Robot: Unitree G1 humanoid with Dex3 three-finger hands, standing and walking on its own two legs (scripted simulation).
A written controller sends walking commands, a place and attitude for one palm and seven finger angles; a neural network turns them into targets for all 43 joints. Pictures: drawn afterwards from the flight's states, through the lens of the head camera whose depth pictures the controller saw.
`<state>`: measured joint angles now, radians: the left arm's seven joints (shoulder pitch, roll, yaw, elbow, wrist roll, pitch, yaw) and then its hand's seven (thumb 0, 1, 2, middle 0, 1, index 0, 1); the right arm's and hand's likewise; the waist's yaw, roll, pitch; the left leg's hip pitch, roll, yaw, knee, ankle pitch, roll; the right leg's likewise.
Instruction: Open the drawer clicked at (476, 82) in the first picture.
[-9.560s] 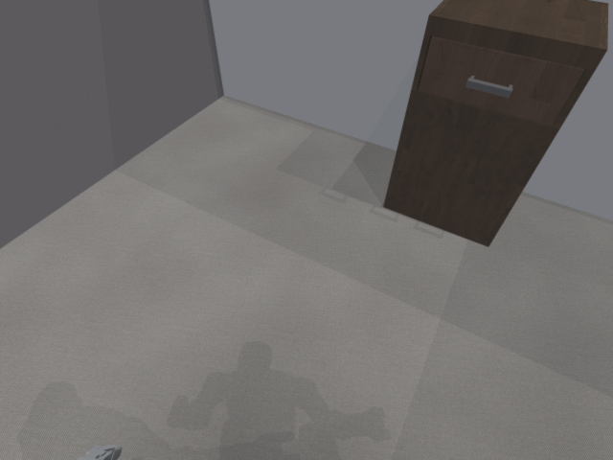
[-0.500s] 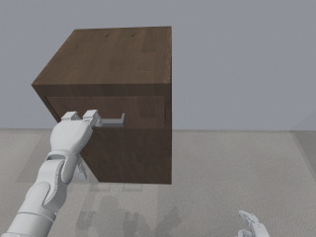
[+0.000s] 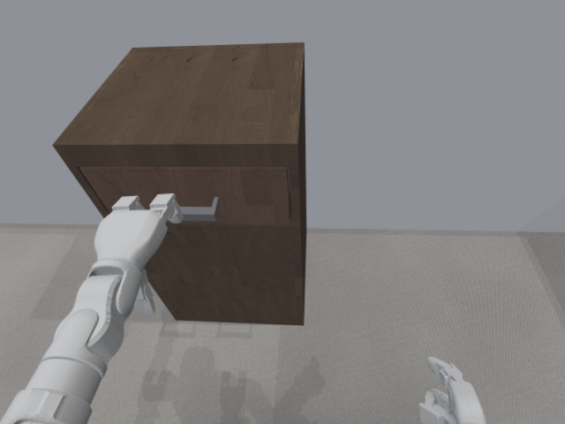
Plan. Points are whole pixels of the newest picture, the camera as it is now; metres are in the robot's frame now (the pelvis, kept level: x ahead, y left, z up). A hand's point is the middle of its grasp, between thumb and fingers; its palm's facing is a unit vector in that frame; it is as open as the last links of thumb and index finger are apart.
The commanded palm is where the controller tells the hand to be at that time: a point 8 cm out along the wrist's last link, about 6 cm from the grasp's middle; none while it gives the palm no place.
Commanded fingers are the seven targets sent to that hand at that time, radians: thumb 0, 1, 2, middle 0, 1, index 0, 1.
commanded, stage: move the hooked fingers above the handle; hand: left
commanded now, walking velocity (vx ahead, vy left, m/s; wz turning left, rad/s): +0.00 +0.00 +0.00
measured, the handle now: (188, 207) +0.54 +0.30 -0.08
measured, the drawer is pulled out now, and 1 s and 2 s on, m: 0.00 0.00 0.00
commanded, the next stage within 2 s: lower the fingers behind the handle in 1.98 s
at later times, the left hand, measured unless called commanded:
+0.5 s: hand (164, 228) +0.40 +0.26 +0.03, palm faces -0.01 -0.01 -1.00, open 13.9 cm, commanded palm +0.38 +0.27 +0.08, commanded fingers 0.00 -0.50 0.30 -0.30 -1.20 -0.30 -1.20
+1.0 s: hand (171, 218) +0.45 +0.28 -0.01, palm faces -0.05 -0.01 -1.00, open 13.9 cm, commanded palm +0.43 +0.28 +0.04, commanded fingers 0.00 -0.50 0.30 -0.30 -1.20 -0.30 -1.20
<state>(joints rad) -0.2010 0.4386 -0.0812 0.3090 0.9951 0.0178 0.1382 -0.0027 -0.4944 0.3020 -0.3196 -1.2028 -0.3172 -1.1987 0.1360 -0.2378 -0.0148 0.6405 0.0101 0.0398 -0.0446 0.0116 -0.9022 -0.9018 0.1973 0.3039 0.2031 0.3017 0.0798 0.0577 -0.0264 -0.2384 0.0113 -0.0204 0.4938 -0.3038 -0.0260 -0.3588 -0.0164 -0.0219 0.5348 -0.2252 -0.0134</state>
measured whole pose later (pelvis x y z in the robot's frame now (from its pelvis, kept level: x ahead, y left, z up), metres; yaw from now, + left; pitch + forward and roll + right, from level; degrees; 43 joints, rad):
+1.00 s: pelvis +0.00 +0.02 -0.03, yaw -1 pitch +17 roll +0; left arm -0.69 0.53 0.04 1.01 1.11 -0.13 0.34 0.00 -0.49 0.30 -0.32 -1.20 -0.32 -1.20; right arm 0.31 -0.27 -0.07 0.70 -0.02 0.08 0.00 0.01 -0.90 -0.90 0.20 0.30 0.20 0.30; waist -0.07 0.03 -0.12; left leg -0.68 0.00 0.00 0.79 -0.42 0.00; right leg -0.77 -0.02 0.00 0.75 -0.28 0.02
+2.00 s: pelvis -0.01 +0.03 -0.05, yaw -1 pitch +24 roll -2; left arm -0.84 0.63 0.07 1.12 1.13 -0.16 0.34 0.00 -0.49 0.30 -0.32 -1.20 -0.33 -1.21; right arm 0.34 -0.28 -0.04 0.71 -0.04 0.10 -0.01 0.00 -0.90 -0.90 0.20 0.30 0.20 0.30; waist -0.13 0.03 -0.13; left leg -0.88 0.02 -0.02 0.94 -0.47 0.01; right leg -0.95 -0.01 -0.01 0.85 -0.31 0.02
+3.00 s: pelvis -0.01 +0.03 -0.08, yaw -2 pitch +27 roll -2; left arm -0.84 0.64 0.10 1.15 1.13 -0.15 0.36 0.00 -0.49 0.30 -0.32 -1.20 -0.32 -1.20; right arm 0.31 -0.27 -0.03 0.74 -0.05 0.08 0.01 0.00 -0.90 -0.90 0.20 0.30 0.21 0.30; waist -0.15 0.04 -0.15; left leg -1.05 0.02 -0.02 1.10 -0.53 0.01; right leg -1.12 0.00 -0.01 1.00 -0.36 0.02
